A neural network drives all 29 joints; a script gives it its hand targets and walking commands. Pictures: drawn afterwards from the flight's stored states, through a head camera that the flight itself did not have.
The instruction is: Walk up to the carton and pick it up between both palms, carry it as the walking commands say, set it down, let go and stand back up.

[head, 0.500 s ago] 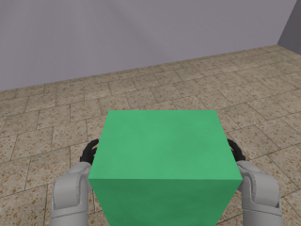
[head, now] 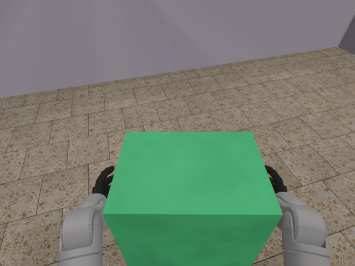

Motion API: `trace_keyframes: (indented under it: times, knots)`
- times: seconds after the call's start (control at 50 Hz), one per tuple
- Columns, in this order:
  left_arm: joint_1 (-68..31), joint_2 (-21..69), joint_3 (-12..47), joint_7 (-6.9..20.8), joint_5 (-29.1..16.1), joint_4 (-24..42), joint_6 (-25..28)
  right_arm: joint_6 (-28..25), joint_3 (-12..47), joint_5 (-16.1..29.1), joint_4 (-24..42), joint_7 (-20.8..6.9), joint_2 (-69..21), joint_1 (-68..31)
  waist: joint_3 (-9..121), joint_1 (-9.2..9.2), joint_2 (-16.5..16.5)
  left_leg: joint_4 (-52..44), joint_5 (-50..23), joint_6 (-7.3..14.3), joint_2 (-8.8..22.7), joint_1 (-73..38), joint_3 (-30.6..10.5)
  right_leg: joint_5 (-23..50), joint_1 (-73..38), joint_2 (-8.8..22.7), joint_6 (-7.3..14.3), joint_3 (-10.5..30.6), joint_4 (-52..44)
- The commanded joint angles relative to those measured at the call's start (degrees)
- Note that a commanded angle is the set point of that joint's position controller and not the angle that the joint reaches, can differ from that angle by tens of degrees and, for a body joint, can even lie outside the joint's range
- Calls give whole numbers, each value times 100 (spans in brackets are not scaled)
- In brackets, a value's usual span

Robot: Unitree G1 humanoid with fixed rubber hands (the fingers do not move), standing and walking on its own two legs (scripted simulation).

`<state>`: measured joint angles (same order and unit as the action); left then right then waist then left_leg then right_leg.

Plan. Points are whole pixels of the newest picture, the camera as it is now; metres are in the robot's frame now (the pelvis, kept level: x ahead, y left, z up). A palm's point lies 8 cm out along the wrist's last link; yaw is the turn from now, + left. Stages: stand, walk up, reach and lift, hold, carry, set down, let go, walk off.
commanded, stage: carry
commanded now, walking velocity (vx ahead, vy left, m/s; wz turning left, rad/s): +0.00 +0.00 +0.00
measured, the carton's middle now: (188, 206) +0.26 +0.00 +0.00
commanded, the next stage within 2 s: none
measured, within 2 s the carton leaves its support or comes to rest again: neither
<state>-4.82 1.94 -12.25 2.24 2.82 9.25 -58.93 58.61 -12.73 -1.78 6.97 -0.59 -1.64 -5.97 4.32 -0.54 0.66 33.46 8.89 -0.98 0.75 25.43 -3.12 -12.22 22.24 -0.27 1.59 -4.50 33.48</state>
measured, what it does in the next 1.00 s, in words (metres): stands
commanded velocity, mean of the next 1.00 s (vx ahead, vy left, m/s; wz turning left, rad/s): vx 0.00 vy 0.00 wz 0.00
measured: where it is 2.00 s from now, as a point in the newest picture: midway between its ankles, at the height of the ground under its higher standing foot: outside the picture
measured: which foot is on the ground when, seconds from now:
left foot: down 0.00-1.00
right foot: down 0.00-1.00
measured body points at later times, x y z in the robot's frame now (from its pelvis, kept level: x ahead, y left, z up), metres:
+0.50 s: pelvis +0.04 +0.00 +0.01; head +0.02 -0.01 +0.45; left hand +0.31 +0.19 +0.06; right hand +0.31 -0.18 +0.04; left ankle +0.10 +0.13 -0.72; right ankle +0.06 -0.11 -0.72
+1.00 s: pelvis +0.04 -0.02 +0.01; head +0.03 -0.03 +0.45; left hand +0.31 +0.17 +0.05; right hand +0.31 -0.21 +0.03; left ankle +0.10 +0.13 -0.72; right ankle +0.06 -0.11 -0.72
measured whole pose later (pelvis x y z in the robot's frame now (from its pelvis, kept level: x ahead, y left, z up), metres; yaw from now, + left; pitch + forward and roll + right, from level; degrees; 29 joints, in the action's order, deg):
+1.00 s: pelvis +0.04 -0.02 +0.01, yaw +0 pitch +1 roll +0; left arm -5.1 2.5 -12.5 3.0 3.2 6.0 -54.3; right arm 54.4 -12.3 -2.2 5.2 -0.9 -1.2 -5.0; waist 3.3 0.0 1.9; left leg 31.5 11.7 -2.2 1.1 21.0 -2.4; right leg -15.8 18.9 -0.5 2.5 -3.9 33.4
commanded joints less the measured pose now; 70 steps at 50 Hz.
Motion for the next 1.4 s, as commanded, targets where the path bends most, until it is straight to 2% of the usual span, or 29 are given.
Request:
trace_keyframes:
  times: [0.0, 0.08, 0.12, 0.2, 0.22, 0.26, 0.28, 0.34, 0.38, 0.4, 0.42, 0.5, 0.56, 0.58, 0.66, 0.74, 0.8, 0.84, 0.88, 0.94, 0.96, 1.0, 1.14, 1.2, 1.22, 1.26, 1.28, 1.34, 1.38]
  knots:
    - [-3146, 3756, 3356, 837, -1094, 381, 516, -555, 3487, 1105, 491, -947, -4060, -3178, 1697, 80, 173, -1605, 1758, 408, 682, 7, -802, -975, -1131, 208, -15, 240, -335]
    - [-3382, 4121, 4505, 793, -2024, 2392, 356, -424, 4640, 2025, 2664, -899, -4323, -3550, 2100, 87, 776, -1438, 404, 335, 670, -710, -651, -312, -1121, 271, 46, 302, -135]
    - [-2847, 3880, 3855, 771, -1378, 897, 514, -559, 3719, 1184, 1223, -884, -3853, -2926, 2367, 102, 616, -1316, -146, 405, 757, -985, -737, -470, -1110, 303, 87, 342, -233]
    - [-3317, 4094, 4669, 840, -2139, 2532, 248, -230, 4508, 1826, 2535, -875, -4339, -2937, 2366, 47, 180, -639, -1039, 337, 462, -1446, -183, 60, -844, 611, 85, 604, -477]
    - [-2949, 3757, 4105, 872, -1725, 1500, 233, -271, 4058, 1376, 1704, -822, -4026, -2496, 2501, 55, -106, -701, -929, 422, 585, -1076, -293, 294, -1220, 621, 57, 568, -511]
    - [-2964, 4082, 4344, 884, -1886, 1902, 200, -196, 4188, 1548, 1967, -866, -4231, -2645, 2373, 68, 445, -641, -1391, 380, 521, -1268, -176, 393, -1101, 656, 135, 551, -395]
    - [-2632, 3623, 3501, 906, -1183, 528, 376, -394, 3500, 925, 749, -863, -3959, -2360, 2275, 75, 87, -586, -1309, 405, 541, -1121, -232, 539, -1155, 716, 129, 519, -471]
    - [-3089, 3931, 4441, 901, -2005, 1855, 69, -108, 4566, 1743, 2546, -808, -4061, -3154, 2325, 46, -124, -548, -1317, 446, 530, -1289, -214, 876, -1136, 772, 113, 578, -425]
    - [-2937, 3348, 3003, 1011, -823, -423, 408, -446, 3279, 586, 234, -871, -3730, -2594, 1996, 29, -564, -529, -830, 395, 424, -721, -138, 825, -1385, 834, 141, 534, -631]
    - [-3192, 3671, 3770, 957, -1452, 1126, 446, -416, 4307, 1393, 1984, -874, -3888, -3346, 1894, 14, -833, -528, -447, 393, 384, -811, -115, 402, -1074, 786, 143, 604, -719]
    - [-3422, 3692, 3900, 918, -1551, 1370, 397, -361, 4168, 1422, 1656, -876, -4166, -3081, 1930, 33, -211, -705, -437, 392, 377, -906, -163, 106, -996, 776, 131, 561, -702]
    - [-3089, 3595, 3331, 902, -1000, 257, 624, -595, 3668, 1010, 712, -970, -3933, -3065, 1611, 45, -237, -681, -488, 297, 390, -822, -121, 30, -1028, 834, 99, 647, -823]
    - [-3531, 3878, 3978, 863, -1518, 1398, 539, -562, 4191, 1562, 1873, -985, -4241, -3509, 1873, 53, 208, -654, -778, 281, 410, -1271, -115, 103, -841, 805, 137, 618, -699]
    - [-3167, 3660, 3475, 856, -1065, 359, 523, -520, 3725, 1160, 824, -995, -4021, -3241, 1511, 60, 99, -802, -787, 308, 489, -1121, -259, -250, -722, 706, 108, 547, -612]
    - [-3261, 3843, 4226, 780, -1670, 1791, 375, -333, 4460, 1760, 1664, -981, -4325, -2980, 1802, 81, 393, -543, -497, 236, 382, -934, -57, 276, -1092, 847, 179, 787, -744]
    - [-2935, 3518, 3275, 781, -924, 350, 530, -476, 3515, 1031, 312, -987, -3853, -2570, 1881, 52, 204, -669, -1087, 314, 534, -1025, -219, 587, -1175, 680, 223, 570, -424]
    - [-3005, 4037, 4084, 827, -1564, 1624, 519, -548, 4349, 1701, 2223, -1004, -4181, -3457, 1945, 39, -108, -515, -555, 267, 358, -1128, -49, 675, -1044, 757, 215, 667, -688]
    - [-3130, 3696, 3454, 874, -1145, 714, 684, -667, 3672, 1139, 865, -993, -4027, -2988, 2017, 44, -305, -412, -69, 190, 309, -931, 13, 330, -1221, 928, 289, 928, -979]
    - [-3524, 4061, 3909, 850, -1521, 1657, 768, -771, 4191, 1585, 2108, -948, -4280, -3835, 1892, 70, -178, -443, -432, 168, 261, -1061, 69, 415, -1045, 766, 223, 727, -920]
    - [-2977, 3477, 3070, 948, -831, 71, 1055, -1052, 3397, 697, 526, -910, -3755, -2940, 1552, 50, -715, -347, -32, 159, 268, -729, 30, -248, -990, 830, 218, 868, -1294]
    - [-3256, 3813, 4098, 869, -1579, 1696, 855, -834, 4530, 1620, 2223, -908, -4105, -3459, 1627, 33, -634, -437, -19, 132, 332, -880, 40, 40, -924, 958, 275, 967, -1222]
    - [-3031, 3677, 3479, 904, -1182, 794, 893, -863, 3840, 1109, 960, -889, -4154, -2858, 1897, 58, -439, -301, -123, 159, 337, -775, 31, 595, -1350, 960, 236, 893, -1026]
    - [-2899, 3706, 3673, 844, -1143, 822, 912, -822, 3553, 919, 585, -930, -3947, -2549, 1920, 63, 453, -457, -734, 163, 520, -1328, -39, 807, -1106, 845, 252, 771, -702]
    - [-2727, 3711, 3847, 871, -1269, 1289, 1006, -1016, 4034, 1216, 1775, -907, -3933, -3048, 2368, 71, 218, -420, -1027, 219, 488, -1145, -34, 1322, -1607, 838, 217, 639, -459]
    - [-3186, 3310, 3227, 886, -930, 488, 1129, -1105, 3574, 864, 573, -901, -3908, -2982, 1912, 86, -259, -215, -540, 147, 428, -738, 21, 1599, -1578, 942, 165, 746, -745]
    - [-3339, 3779, 4281, 834, -1681, 2176, 888, -833, 4417, 1539, 2028, -892, -4312, -2948, 1722, 15, -93, -362, -57, 169, 368, -873, 29, 1278, -1291, 992, 273, 924, -922]
    - [-2902, 3462, 3336, 862, -882, 299, 888, -880, 3549, 843, 670, -903, -3857, -2973, 1508, 31, -121, -449, -109, 153, 403, -838, 26, 761, -1255, 966, 248, 836, -944]
    - [-3000, 3526, 3807, 833, -1236, 1039, 899, -903, 4166, 1354, 1484, -915, -3950, -3385, 1448, 65, -182, -649, -355, 168, 546, -1027, -136, -257, -833, 801, 226, 731, -923]
    - [-2854, 3377, 3018, 840, -645, -328, 1116, -1059, 3251, 611, -95, -940, -3714, -2737, 1582, 129, 93, -812, -820, 247, 589, -971, -310, 165, -1070, 621, 190, 473, -558]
